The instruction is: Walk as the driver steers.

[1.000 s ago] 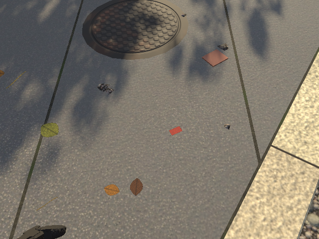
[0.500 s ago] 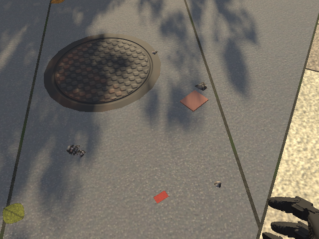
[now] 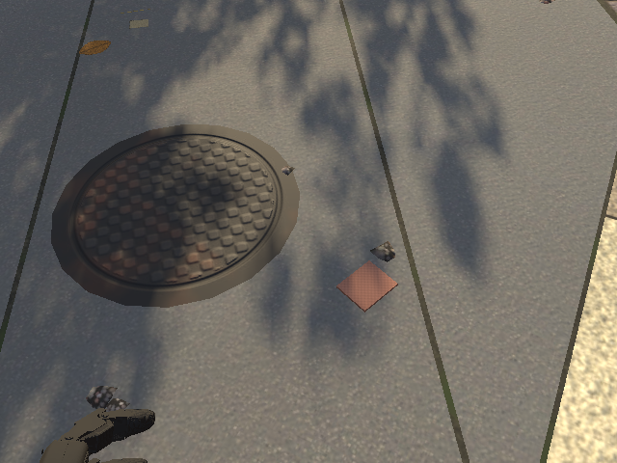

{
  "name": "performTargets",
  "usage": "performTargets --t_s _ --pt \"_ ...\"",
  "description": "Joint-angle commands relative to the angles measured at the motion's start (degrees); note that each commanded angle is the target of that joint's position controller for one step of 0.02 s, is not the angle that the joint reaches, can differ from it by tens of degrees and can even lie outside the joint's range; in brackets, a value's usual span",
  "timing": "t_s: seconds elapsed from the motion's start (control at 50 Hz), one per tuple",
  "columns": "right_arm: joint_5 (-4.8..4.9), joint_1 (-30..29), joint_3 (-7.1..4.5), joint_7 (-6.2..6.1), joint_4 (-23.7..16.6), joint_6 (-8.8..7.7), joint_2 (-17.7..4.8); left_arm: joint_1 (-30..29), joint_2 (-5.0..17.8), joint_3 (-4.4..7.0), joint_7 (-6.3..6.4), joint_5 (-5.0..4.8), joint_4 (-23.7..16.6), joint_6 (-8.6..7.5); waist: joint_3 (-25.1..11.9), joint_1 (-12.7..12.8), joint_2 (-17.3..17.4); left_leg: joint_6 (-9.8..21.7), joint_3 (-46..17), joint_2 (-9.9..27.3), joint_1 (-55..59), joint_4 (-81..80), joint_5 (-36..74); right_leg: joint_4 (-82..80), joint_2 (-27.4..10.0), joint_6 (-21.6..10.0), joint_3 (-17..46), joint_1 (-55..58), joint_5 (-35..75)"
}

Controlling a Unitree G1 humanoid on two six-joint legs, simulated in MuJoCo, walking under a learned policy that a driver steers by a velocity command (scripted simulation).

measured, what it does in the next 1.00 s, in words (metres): walks ahead, turning left: left foot, then right foot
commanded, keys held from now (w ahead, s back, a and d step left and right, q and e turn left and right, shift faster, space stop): w+q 0.54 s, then w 0.26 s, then w+e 0.20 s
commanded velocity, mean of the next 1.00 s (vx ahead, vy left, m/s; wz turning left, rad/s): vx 0.50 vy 0.00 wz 0.38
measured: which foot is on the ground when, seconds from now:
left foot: up 0.00-0.44, down 0.46-1.00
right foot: down 0.00-0.48, up 0.50-0.96, down 0.98-1.00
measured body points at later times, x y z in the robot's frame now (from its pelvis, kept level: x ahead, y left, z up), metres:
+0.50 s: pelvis +0.25 +0.06 -0.02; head +0.30 +0.07 +0.43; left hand +0.18 +0.34 -0.14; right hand +0.55 -0.10 -0.08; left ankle +0.33 +0.16 -0.73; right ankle +0.10 -0.12 -0.69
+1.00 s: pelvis +0.54 +0.11 -0.01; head +0.57 +0.12 +0.44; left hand +0.63 +0.42 -0.09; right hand +0.69 -0.14 -0.13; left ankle +0.34 +0.16 -0.71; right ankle +0.68 +0.07 -0.73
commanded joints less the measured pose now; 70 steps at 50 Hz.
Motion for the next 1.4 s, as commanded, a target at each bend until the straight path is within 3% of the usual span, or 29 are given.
performTargets --t_s 0.02,0.04,0.1,0.2,0.3,0.38,0.42,0.44,0.46,0.48,0.5,0.52,0.54,0.56,0.6,0.66,0.76,0.86,0.92,0.96,0.98,1.0,1.02,1.04,1.06,1.08,1.16,1.26,1.4 --pt "0.71 -2.6 -1.2 -0.17 -6.7 -1.16 -7.6 15.6 9.1 3.55 0.31 -0.38 1.1 0.47 -5.2 9.6 -10.2 -0.2 1.0 4.8 -35.4 25.4 1.6 -14.5 -22.2 -10.8 31.5 33.0 -21.1" --pt "0.13 -4.0 -1.33 -0.17 -6.5 -0.74 -6.9 12.4 7.4 2.85 0.18 -0.03 1.0 0.44 -3.0 8.1 -7.1 -0.7 1.6 6.5 -33.0 24.6 5.9 -15.4 -19.4 -9.5 24.3 27.7 -13.0" --pt "-0.08 -6.1 -1.29 0.78 -7.8 0.22 -4.1 9.1 5.5 2.46 0.23 0.6 2.1 0.16 0.5 5.6 -8.8 -1.5 2.6 9.4 -28.7 20.7 12.0 -19.1 -15.3 -8.6 12.0 19.0 -0.3" --pt "-0.44 -11.0 -0.53 1.59 -10.5 0.64 -2.2 10.3 8.6 3.55 0.59 0.38 4.6 -0.39 1.5 5.8 -5.0 -2.8 3.1 9.9 -30.3 10.6 21.7 -21.6 -15.6 -10.0 2.0 19.1 10.9" --pt "-0.46 -20.2 0.44 3.37 -13.4 -0.08 -1.1 13.5 11.3 4.0 0.94 -0.34 6.9 0.5 3.9 9.1 -3.6 -1.1 7.7 8.6 -27.2 -3.8 30.4 -21.4 -15.2 -8.3 -5.8 21.6 13.6" --pt "-0.28 -24.1 0.12 4.52 -16.2 -0.02 -2.3 15.7 13.3 4.54 1.02 -1.32 8.4 1.9 4.4 8.9 -4.5 2.0 11.2 6.3 -25.5 -9.2 24.2 -16.6 -16.9 -6.5 -9.3 28.0 25.6" --pt "-0.69 -20.5 -1.06 4.51 -16.2 0.42 -4.6 15.8 15.3 5.12 1.53 -1.67 8.3 2.63 0.5 5.8 -6.9 4.4 14.6 2.2 -17.4 -9.5 18.2 -7.6 -16.7 -5.2 -11.6 29.5 46.0" --pt "-0.68 -14.0 -2.36 4.22 -14.8 0.68 -6.9 15.4 15.8 5.23 1.8 -1.81 8.2 3.04 -3.3 1.7 -6.7 6.2 15.5 -0.2 -8.2 -11.5 18.3 1.8 -15.8 -4.2 -13.0 27.8 51.5" --pt "-0.48 -4.2 -4.24 3.28 -12.3 1.13 -10.1 15.3 14.8 4.73 2.09 -1.64 7.8 3.0 -8.2 -3.4 -4.8 8.6 13.2 -0.8 7.7 -14.6 21.6 15.1 -13.8 -2.2 -14.0 19.1 45.8" --pt "-0.14 0.4 -5.38 1.93 -11.2 1.67 -15.4 18.3 8.4 2.73 1.73 0.93 5.8 2.4 -13.3 -1.8 7.5 14.3 -7.9 12.5 27.4 -14.7 22.2 35.2 -8.1 0.6 -14.0 -2.0 4.7" --pt "-0.29 -0.9 -4.95 2.32 -13.4 0.67 -17.1 19.0 6.8 1.36 0.82 0.78 3.1 0.31 -23.0 0.6 13.0 24.6 -39.5 23.3 37.8 -24.8 11.7 49.8 1.7 2.2 -1.7 -17.5 -26.3" --pt "-0.72 -1.0 -3.67 2.68 -13.0 0.03 -12.1 12.0 12.2 2.83 0.04 -1.37 2.0 -1.04 -19.4 -2.8 5.5 20.9 -34.3 21.4 35.2 -27.9 9.2 51.1 -2.0 1.5 4.2 -23.3 -21.6" --pt "-0.83 -3.1 -3.08 2.62 -12.6 -0.48 -10.3 9.2 11.8 2.51 -0.19 -2.27 0.6 -1.78 -11.3 -1.4 3.7 18.6 -25.8 19.1 27.0 -28.4 12.1 47.2 -4.0 0.6 3.0 -24.2 -16.5" --pt "-0.84 -7.1 -2.54 2.47 -12.6 -0.69 -8.7 9.8 10.6 2.27 0.28 -1.32 1.6 -1.87 -7.0 1.7 -1.6 16.5 -19.1 16.6 18.0 -28.7 18.1 41.9 -6.6 0.9 2.5 -20.9 -12.7" --pt "-1.89 -11.5 -1.43 2.17 -13.5 -1.04 -5.9 12.2 10.8 2.7 0.48 -0.09 2.9 -0.56 -4.1 5.4 0.6 15.3 -12.3 13.9 7.1 -30.8 29.4 36.2 -9.0 2.0 2.3 -13.3 -8.9" --pt "-1.71 -10.7 -1.44 1.68 -11.4 -1.92 -6.5 12.5 8.2 2.08 0.67 0.53 3.3 0.99 -2.9 6.1 0.9 15.9 -6.5 12.7 0.7 -33.4 37.0 30.3 -8.8 4.3 0.5 -10.8 -4.9" --pt "-1.25 -7.4 -1.64 0.7 -8.3 -1.86 -7.9 2.2 5.4 0.73 0.05 0.13 1.1 0.68 0.5 2.0 1.9 11.8 0.1 9.4 -1.1 -34.4 30.6 9.7 -6.6 4.6 -0.6 -8.5 14.3" --pt "-0.92 -3.4 -1.98 0.87 -4.9 -1.64 -9.0 -3.1 6.9 0.92 -1.44 -1.06 -0.8 0.2 2.8 -0.1 2.8 11.0 -2.0 14.6 8.1 -32.9 26.9 1.5 -5.4 1.5 -0.3 -11.0 13.8" --pt "-0.97 -3.3 -2.39 0.51 -3.4 -1.04 -9.6 -1.5 7.7 1.26 -2.21 -1.13 -1.2 0.25 2.4 1.4 3.5 9.1 -1.1 16.9 14.5 -29.2 35.7 -0.1 -4.4 -1.8 -0.9 -10.1 5.8" --pt "-1.33 -5.0 -2.21 0.08 -3.6 -0.39 -9.4 8.4 10.3 2.91 -1.99 -0.84 1.5 0.38 -4.3 6.9 2.6 6.6 3.7 13.4 14.4 -16.4 54.4 -1.9 -0.2 -4.8 -4.4 4.3 4.8" --pt "-2.26 -4.4 -1.34 -0.47 -4.8 -0.22 -7.7 16.8 13.5 4.02 -1.7 -0.67 3.0 0.54 -11.5 9.9 -1.2 4.4 7.0 10.7 6.8 -2.4 48.8 -0.2 -5.1 -7.7 2.8 19.1 8.7" --pt "-2.73 2.2 0.16 -0.05 -6.7 -1.34 -3.3 21.4 19.4 5.53 -1.68 -0.64 3.4 0.85 -18.3 7.6 -14.8 -1.0 10.0 1.2 -16.6 19.7 21.5 -3.6 -17.7 -18.0 29.7 40.1 0.2" --pt "-2.25 0.0 0.31 0.38 -6.3 -2.56 -4.5 23.3 15.0 4.54 -2.02 -1.79 4.0 1.04 -20.1 9.6 -15.5 -1.4 3.4 -1.1 -27.5 26.4 -2.8 -12.6 -20.0 -19.6 44.2 45.0 -12.4" --pt "-0.43 -5.5 -0.5 1.08 -7.6 -3.57 -8.0 20.0 12.2 3.6 -1.77 -1.63 3.2 1.14 -12.0 10.2 -10.6 -0.4 1.4 2.4 -32.6 28.9 0.6 -13.9 -19.1 -16.7 37.9 39.3 -16.8" --pt "-0.26 -9.7 -0.31 1.21 -8.5 -4.18 -7.8 16.8 11.3 3.33 -1.52 -0.97 2.1 1.43 -6.9 9.5 -5.6 0.2 2.5 4.7 -32.2 26.5 5.0 -14.4 -16.8 -15.0 31.5 31.6 -13.9" --pt "-1.43 -11.8 -0.42 1.09 -9.0 -4.47 -7.6 14.5 10.3 2.93 -1.4 -0.66 1.7 1.73 -2.6 8.1 -2.7 0.0 3.3 6.3 -30.9 21.9 7.9 -15.6 -14.8 -14.4 26.8 24.5 -8.4" --pt "-2.8 -9.7 -0.56 0.57 -8.8 -3.41 -5.7 12.3 9.6 2.7 -0.43 -0.49 0.7 1.75 -1.7 4.3 -6.1 -2.8 4.5 7.6 -23.6 12.1 13.2 -18.4 -10.1 -14.6 18.7 14.5 6.6" --pt "-2.58 -19.4 0.38 0.34 -10.9 -3.4 -3.0 16.1 11.6 3.55 1.16 -1.35 2.5 2.31 0.2 7.2 -5.7 -5.4 5.0 5.2 -21.1 -6.1 28.6 -18.0 -6.6 -12.2 13.6 10.5 9.1" --pt "-1.3 -26.7 -0.26 1.94 -12.5 -5.1 -4.8 20.7 11.3 3.91 2.16 -1.87 4.3 4.12 0.4 8.6 -7.1 -3.6 3.2 2.1 -15.3 -18.8 28.6 -10.7 -8.7 -10.0 21.5 17.4 6.1"
Velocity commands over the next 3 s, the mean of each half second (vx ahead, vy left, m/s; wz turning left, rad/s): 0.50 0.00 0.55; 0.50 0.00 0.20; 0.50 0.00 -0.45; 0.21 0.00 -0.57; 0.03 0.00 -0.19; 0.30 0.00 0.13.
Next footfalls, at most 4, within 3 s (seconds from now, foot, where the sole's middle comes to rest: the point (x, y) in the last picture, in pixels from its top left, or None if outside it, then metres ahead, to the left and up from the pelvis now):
0.46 left None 0.37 0.18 -0.77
0.98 right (271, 366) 0.72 0.08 -0.77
1.48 left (165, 297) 0.94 0.35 -0.77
1.92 right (263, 246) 1.08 0.09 -0.77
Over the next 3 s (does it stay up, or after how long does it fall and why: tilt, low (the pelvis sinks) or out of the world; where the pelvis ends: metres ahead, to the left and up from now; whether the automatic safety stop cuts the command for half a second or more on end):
stays up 1.17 0.16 0.01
